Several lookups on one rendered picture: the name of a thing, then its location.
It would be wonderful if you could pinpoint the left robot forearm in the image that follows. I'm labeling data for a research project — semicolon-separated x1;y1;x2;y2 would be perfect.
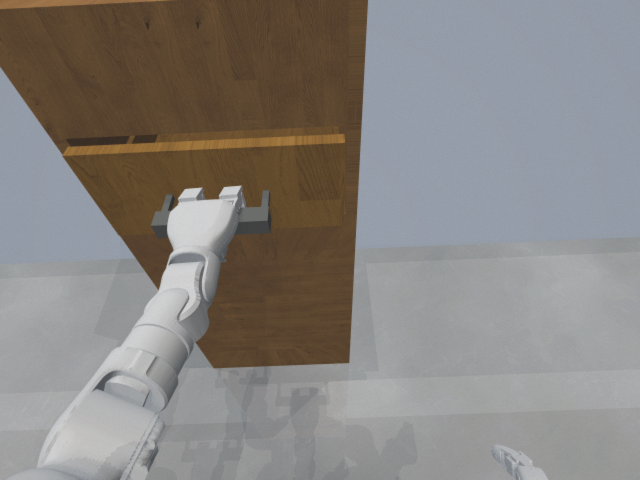
37;246;221;468

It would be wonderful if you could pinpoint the robot left hand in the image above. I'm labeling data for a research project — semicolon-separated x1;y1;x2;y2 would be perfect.
167;186;247;262

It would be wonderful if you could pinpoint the robot right hand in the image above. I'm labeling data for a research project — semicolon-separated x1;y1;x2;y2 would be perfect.
491;444;549;480

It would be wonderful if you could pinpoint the left robot upper arm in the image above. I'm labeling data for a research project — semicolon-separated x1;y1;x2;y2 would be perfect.
6;389;165;480

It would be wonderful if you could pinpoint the cabinet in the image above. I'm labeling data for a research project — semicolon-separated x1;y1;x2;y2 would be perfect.
0;0;368;368

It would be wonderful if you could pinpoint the handle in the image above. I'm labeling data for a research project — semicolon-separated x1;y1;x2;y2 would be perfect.
151;190;271;238

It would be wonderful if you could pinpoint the drawer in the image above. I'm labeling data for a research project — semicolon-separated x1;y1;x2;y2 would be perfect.
62;126;345;235

